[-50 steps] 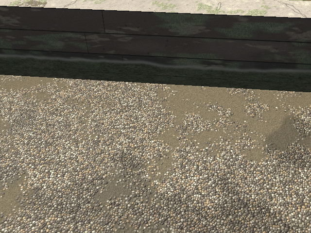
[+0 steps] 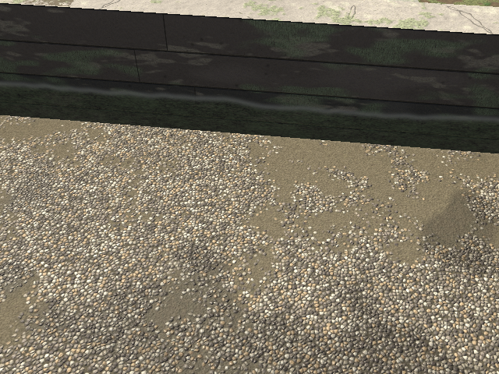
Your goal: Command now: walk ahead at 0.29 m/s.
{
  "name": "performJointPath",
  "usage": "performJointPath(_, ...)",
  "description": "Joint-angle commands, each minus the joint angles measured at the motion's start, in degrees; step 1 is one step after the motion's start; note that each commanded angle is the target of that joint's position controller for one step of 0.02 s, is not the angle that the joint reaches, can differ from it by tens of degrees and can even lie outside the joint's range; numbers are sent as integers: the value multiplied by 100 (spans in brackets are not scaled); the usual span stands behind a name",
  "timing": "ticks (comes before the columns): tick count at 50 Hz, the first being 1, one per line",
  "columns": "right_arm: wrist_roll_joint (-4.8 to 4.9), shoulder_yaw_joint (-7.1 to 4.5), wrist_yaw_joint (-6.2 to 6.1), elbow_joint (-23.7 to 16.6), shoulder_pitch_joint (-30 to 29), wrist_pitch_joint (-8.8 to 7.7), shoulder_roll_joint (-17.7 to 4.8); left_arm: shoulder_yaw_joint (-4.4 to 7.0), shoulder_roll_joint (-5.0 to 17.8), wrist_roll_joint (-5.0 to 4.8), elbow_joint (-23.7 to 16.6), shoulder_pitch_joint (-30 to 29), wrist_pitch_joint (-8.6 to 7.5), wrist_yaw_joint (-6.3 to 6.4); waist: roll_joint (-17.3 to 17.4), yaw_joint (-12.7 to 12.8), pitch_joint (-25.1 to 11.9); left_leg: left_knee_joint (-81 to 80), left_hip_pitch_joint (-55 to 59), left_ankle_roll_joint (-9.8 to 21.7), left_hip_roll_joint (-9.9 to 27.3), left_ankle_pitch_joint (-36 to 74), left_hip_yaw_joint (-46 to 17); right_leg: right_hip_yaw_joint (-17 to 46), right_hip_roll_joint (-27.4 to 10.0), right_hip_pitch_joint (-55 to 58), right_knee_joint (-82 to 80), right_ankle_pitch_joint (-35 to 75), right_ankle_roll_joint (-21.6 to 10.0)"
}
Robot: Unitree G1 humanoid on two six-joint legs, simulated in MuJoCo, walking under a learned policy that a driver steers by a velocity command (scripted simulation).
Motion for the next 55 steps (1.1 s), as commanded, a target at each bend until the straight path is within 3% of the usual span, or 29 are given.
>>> performJointPath(1, 10, -258, 28, -253, 224, -49, -563, 231, 634, -53, -392, -260, -58, 11, -3, -111, 144, -228, -557, 18, 331, 2558, -325, 376, -270, 436, -11, 2542, -494)
performJointPath(2, 2, -291, 46, -155, 369, -52, -608, 242, 593, -40, -336, -157, -48, 16, 41, -93, -66, -197, -434, 34, 330, 2620, -308, 361, -270, 536, -3, 2570, -517)
performJointPath(4, 38, -344, 63, -53, 517, -51, -632, 271, 603, -70, -261, -28, -27, 27, 93, -81, -136, -209, -418, 47, 324, 2681, -305, 337, -260, 623, 5, 2497, -529)
performJointPath(15, 125, -453, 47, 425, 1182, -41, -470, 366, 532, -158, 73, 388, 41, 107, 147, -28, 13, -333, -497, 40, 303, 2928, -314, 224, -223, 586, -16, 2408, -492)
performJointPath(16, 98, -436, 71, 526, 1310, -33, -366, 331, 418, -122, 49, 363, 114, 142, 247, -75, 20, -444, -534, 16, 188, 2811, -240, 211, -143, 663, -60, 2308, -494)
performJointPath(17, 132, -456, 62, 528, 1317, -49, -419, 373, 508, -162, 111, 435, 88, 136, 124, -2, 111, -380, -576, 27, 293, 2866, -310, 201, -215, 600, -37, 2343, -489)
performJointPath(20, 130, -454, 105, 727, 1539, -78, -308, 353, 412, -126, 123, 481, 205, 208, 177, -15, 181, -542, -654, 1, 178, 2693, -236, 190, -136, 685, -113, 2220, -486)
performJointPath(26, 153, -468, 106, 1030, 1858, -123, -173, 371, 336, -161, 244, 645, 258, 256, 96, 20, 277, -634, -684, -21, 171, 2558, -213, 179, -128, 670, -194, 2196, -473)
performJointPath(30, 153, -473, 88, 1201, 2034, -115, -69, 384, 272, -184, 329, 739, 269, 264, 82, 22, 322, -675, -691, -33, 159, 2439, -191, 163, -115, 644, -245, 2151, -471)
performJointPath(31, 191, -540, 16, 1315, 1984, -80, -306, 417, 265, -168, 468, 913, 260, 296, 190, 144, 316, -652, -806, -43, 107, 2269, -174, 85, -75, 758, -242, 1845, -408)
performJointPath(34, 179, -514, -74, 1465, 2091, -13, -83, 450, 257, -221, 610, 1001, 229, 298, 70, 89, 459, -686, -852, -54, 80, 2070, -145, 46, -47, 614, -292, 1797, -394)
performJointPath(40, 164, -520, -160, 1785, 2281, 69, 25, 491, 191, -253, 911, 1211, 182, 270, 113, 35, 490, -633, -776, -80, 43, 2086, -82, 5, -21, 504, -331, 1903, -430)
performJointPath(55, 177, -459, -194, 2457, 2534, 59, 174, 507, 97, -259, 1586, 1718, 208, 300, 122, 26, 653, -658, -922, -108, -19, 1869, -8, -76, 31, 481, -451, 1821, -430)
